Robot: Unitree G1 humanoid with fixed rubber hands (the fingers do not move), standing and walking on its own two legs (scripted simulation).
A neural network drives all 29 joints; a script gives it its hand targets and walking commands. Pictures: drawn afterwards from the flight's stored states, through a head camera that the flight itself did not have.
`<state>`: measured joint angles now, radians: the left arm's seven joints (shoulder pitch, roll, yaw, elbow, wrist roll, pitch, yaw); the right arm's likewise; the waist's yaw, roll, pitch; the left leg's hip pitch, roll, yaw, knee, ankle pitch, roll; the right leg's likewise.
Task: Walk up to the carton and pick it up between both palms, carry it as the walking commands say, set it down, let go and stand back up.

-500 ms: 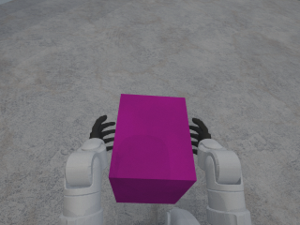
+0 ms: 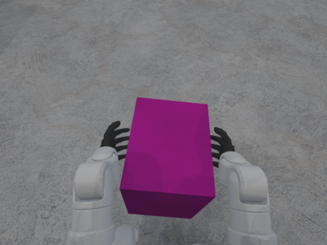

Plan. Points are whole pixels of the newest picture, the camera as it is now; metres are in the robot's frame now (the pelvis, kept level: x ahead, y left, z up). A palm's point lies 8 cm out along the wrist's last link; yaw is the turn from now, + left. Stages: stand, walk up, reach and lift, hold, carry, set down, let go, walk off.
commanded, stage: carry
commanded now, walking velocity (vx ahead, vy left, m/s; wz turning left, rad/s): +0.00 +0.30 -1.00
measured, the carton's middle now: (165, 162) +0.31 +0.00 -0.01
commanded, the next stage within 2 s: none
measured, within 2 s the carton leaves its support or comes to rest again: neither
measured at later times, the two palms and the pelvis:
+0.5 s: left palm (85, 139) +0.32 +0.17 +0.11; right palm (207, 167) +0.24 -0.08 +0.11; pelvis -0.01 +0.11 +0.01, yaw -15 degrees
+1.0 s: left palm (97, 156) +0.28 +0.14 +0.10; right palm (223, 201) +0.19 -0.10 +0.09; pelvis -0.04 +0.10 +0.00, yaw -17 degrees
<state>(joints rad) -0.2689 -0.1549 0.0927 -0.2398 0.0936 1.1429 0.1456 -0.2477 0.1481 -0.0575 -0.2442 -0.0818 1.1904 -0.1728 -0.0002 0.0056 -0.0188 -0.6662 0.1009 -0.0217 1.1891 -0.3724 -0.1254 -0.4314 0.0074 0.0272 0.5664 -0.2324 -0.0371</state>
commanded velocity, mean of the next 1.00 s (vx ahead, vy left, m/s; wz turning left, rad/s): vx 0.00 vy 0.02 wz -0.06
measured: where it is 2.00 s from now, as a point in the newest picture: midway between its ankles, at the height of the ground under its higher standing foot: outside the picture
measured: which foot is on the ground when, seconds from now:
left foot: up 0.00-0.20, down 0.22-1.00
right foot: down 0.00-0.22, up 0.24-0.56, down 0.58-1.00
